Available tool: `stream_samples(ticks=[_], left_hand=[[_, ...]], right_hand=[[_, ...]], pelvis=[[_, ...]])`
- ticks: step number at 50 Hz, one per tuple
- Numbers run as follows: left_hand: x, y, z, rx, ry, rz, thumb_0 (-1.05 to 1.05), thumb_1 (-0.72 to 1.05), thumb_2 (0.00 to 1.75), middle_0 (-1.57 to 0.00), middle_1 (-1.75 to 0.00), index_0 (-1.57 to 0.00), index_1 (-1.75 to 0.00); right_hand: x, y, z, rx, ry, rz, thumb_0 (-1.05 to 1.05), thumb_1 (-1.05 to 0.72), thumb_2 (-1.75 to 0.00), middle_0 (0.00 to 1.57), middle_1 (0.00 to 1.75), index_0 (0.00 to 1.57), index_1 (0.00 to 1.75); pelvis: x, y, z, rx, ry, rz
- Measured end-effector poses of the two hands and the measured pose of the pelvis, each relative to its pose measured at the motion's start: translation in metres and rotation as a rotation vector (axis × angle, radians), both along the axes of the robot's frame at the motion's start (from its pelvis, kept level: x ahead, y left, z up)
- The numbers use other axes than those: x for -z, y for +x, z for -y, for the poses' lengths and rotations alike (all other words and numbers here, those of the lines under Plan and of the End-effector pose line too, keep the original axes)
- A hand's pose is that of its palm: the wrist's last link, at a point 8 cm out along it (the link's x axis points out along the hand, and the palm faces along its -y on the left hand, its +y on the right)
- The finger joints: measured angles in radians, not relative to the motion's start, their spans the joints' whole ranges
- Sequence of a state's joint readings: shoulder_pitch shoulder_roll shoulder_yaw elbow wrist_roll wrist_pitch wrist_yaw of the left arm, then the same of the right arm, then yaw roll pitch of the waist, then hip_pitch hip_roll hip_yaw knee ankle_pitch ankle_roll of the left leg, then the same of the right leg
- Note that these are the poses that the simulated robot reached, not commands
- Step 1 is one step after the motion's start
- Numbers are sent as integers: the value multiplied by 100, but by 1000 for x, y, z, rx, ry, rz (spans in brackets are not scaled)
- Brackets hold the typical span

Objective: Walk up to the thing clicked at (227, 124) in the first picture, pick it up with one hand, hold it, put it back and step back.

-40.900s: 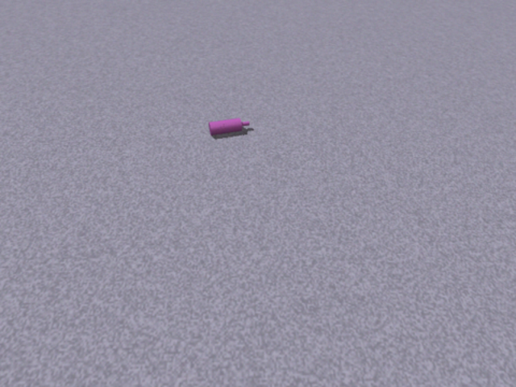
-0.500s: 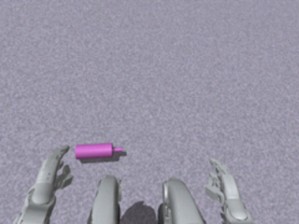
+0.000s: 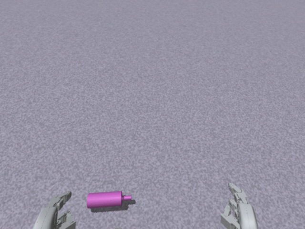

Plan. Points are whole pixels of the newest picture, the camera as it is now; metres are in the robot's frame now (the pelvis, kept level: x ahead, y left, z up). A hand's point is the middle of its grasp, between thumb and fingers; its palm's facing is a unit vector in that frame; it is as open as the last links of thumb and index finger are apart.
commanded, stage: home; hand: left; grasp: from above
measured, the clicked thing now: (110, 199) +0.40 +0.20 -0.67
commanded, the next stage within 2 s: stand in 1.90 s
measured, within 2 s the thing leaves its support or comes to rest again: neither
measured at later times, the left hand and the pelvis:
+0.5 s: hand (75, 228) +0.15 +0.18 -0.05, palm faces +0.06 -0.98 -0.20, open 7.4 cm; pelvis +0.00 -0.01 +0.00, yaw +0 degrees
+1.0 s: hand out of the picture +0.15 +0.18 -0.05, palm faces +0.05 -0.98 -0.20, open 7.4 cm; pelvis -0.01 +0.00 +0.00, yaw +0 degrees
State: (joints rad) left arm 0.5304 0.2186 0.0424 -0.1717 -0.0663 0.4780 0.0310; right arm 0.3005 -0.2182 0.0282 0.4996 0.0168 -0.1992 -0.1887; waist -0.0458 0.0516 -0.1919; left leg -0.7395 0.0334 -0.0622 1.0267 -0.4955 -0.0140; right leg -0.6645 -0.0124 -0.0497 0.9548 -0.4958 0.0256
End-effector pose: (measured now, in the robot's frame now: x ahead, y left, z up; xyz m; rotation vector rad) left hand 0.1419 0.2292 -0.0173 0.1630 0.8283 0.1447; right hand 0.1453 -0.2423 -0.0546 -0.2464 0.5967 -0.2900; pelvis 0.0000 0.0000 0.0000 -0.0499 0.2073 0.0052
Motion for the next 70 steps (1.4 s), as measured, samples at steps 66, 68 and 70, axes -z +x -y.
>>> stream_samples(ticks=[66, 68, 70], left_hand=[[4, -9, 2, 11, -3, -7, 1, 91, 90, -20, -30, -20, -29], [4, -8, 2, 11, -3, -5, 1, 91, 90, -20, -30, -20, -29], [4, -6, 2, 10, -3, -4, 1, 91, 90, -20, -30, -20, -29]], right_hand=[[3, -6, -2, -28, -3, -4, 2, -90, -90, 21, 30, 20, 30], [3, -5, -1, -27, -4, -6, 2, -90, -90, 21, 30, 20, 30], [3, -4, -1, -26, -5, -7, 2, -90, -90, 21, 30, 20, 30]], pelvis=[[0, -8, 2, 2, 5, 29], [0, -7, 2, 2, 5, 28], [0, -6, 2, 1, 5, 26]])
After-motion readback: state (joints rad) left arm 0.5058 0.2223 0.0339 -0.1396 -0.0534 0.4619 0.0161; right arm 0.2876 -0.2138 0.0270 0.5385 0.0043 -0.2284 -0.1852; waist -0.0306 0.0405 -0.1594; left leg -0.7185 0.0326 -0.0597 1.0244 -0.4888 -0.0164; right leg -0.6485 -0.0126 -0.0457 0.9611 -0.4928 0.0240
